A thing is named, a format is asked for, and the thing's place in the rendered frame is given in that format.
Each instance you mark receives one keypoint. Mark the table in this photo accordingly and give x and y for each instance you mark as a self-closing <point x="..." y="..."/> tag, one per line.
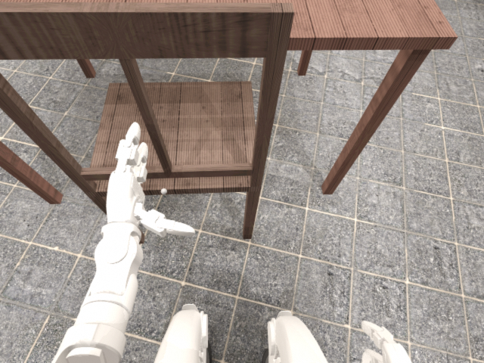
<point x="414" y="27"/>

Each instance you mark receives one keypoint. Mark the left robot hand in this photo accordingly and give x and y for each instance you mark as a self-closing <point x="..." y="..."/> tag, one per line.
<point x="124" y="190"/>

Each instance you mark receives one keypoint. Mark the right robot hand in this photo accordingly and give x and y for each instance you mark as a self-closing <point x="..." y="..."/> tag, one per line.
<point x="392" y="352"/>

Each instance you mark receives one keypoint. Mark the robot left forearm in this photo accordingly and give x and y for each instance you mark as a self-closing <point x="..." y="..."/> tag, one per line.
<point x="98" y="335"/>

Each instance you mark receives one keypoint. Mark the chair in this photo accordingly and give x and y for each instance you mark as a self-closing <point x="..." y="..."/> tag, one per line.
<point x="201" y="136"/>

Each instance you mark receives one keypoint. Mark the right robot shin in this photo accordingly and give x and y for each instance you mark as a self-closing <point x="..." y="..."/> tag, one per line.
<point x="270" y="357"/>

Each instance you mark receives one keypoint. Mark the robot right thigh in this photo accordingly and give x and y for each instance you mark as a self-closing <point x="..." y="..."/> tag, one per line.
<point x="292" y="341"/>

